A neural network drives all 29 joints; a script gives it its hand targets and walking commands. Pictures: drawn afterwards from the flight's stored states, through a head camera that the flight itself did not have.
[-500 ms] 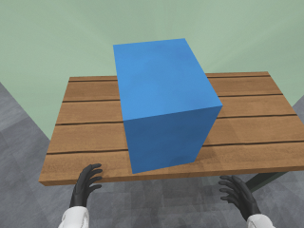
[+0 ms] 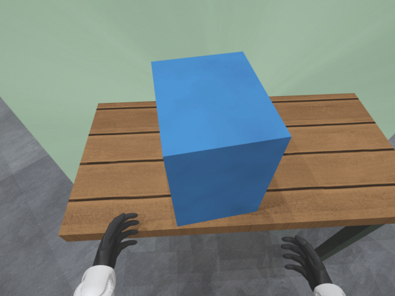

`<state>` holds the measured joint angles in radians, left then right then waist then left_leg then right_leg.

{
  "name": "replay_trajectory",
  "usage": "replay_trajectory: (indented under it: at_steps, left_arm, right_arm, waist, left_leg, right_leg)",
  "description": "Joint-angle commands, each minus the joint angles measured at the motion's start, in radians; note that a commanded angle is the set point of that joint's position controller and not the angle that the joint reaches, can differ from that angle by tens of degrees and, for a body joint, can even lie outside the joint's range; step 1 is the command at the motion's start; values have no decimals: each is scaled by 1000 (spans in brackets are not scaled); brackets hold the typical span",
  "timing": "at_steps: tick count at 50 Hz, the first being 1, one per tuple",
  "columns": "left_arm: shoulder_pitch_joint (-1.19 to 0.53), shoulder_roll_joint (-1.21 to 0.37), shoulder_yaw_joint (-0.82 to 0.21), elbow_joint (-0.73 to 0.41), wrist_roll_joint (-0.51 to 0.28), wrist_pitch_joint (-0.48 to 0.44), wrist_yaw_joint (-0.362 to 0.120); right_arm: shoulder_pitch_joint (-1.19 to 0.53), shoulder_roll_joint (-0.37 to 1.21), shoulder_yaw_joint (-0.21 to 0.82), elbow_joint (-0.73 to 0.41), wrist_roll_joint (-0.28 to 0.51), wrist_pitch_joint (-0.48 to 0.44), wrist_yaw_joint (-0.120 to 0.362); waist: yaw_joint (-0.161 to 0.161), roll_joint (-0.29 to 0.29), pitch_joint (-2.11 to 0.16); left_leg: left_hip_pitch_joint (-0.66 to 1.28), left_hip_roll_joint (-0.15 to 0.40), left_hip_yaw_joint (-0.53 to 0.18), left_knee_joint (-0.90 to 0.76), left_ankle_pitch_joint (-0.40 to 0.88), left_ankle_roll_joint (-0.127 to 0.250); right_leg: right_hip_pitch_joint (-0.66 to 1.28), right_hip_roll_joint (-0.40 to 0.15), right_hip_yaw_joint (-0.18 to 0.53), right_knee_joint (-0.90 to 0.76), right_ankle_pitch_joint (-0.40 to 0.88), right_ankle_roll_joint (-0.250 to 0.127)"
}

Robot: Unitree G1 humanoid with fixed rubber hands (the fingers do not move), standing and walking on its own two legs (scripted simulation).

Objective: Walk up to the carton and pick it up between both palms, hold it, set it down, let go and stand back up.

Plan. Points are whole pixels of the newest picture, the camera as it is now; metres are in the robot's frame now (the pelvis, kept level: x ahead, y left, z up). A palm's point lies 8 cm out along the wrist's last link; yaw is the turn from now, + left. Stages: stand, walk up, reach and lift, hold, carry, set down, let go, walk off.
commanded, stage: set down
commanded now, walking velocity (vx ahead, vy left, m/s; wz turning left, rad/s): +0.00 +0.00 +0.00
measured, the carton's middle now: (208, 143) +0.41 +0.02 +0.06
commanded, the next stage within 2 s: let go in 1.04 s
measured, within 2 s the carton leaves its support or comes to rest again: neither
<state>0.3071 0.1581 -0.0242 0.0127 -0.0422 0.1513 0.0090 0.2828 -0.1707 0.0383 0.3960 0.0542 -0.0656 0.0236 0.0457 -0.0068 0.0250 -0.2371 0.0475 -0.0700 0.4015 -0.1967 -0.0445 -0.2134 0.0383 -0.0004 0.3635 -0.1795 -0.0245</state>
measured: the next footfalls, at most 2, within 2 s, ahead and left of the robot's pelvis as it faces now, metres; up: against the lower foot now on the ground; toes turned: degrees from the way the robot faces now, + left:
none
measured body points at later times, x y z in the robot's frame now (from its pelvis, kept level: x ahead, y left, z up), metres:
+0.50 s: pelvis +0.00 +0.00 +0.00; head +0.02 +0.00 +0.45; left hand +0.20 +0.21 -0.01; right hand +0.17 -0.20 -0.09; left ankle +0.01 +0.15 -0.74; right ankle +0.01 -0.11 -0.74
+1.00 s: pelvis -0.01 +0.00 +0.00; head +0.01 -0.01 +0.45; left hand +0.20 +0.21 -0.01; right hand +0.17 -0.21 -0.09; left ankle +0.01 +0.15 -0.74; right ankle +0.01 -0.11 -0.74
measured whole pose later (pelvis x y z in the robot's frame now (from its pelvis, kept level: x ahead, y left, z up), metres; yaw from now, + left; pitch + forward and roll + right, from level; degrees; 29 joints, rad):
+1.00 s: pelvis -0.01 +0.00 +0.00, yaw +0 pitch -2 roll -1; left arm 0.22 0.19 -0.02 0.10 -0.05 0.20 -0.06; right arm 0.23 -0.17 0.00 0.56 -0.04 -0.06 -0.01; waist 0.05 0.03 0.05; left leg -0.18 0.05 -0.07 0.40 -0.20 -0.04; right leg -0.17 0.03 0.00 0.38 -0.19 -0.02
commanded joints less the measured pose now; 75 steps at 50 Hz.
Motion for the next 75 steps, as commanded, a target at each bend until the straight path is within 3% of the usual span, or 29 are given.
replay_trajectory:
  at_steps: [1,20,32,53,75]
  left_arm:
    - [-124,178,73,210,-11,76,27]
    - [-145,195,72,347,1,125,-17]
    - [-137,188,70,379,2,152,-31]
    - [-121,151,45,396,30,172,-25]
    - [-123,140,20,430,34,133,-17]
  right_arm:
    - [-149,-102,-122,-90,-18,-77,-36]
    - [-210,-81,-141,26,-75,-81,-53]
    - [-200,-80,-147,35,-95,-66,-64]
    - [-180,-110,-153,49,-106,-37,-43]
    - [-174,-120,-157,79,-120,-65,-32]
  waist:
    - [1,-66,-24]
    - [-8,-87,38]
    - [-7,-123,58]
    - [-11,-116,93]
    - [-17,-152,91]
  left_leg:
    - [112,-74,165,-75,-53,60]
    - [107,-74,177,-70,-99,55]
    - [123,-75,182,-67,-89,56]
    - [134,-81,172,-59,-94,42]
    - [134,-82,149,-42,-103,31]
  right_leg:
    - [30,-59,15,-119,-168,31]
    - [21,-60,-1,-121,-250,36]
    - [25,-61,-5,-121,-265,44]
    - [-3,-55,-14,-117,-333,39]
    - [-32,-55,-9,-116,-364,34]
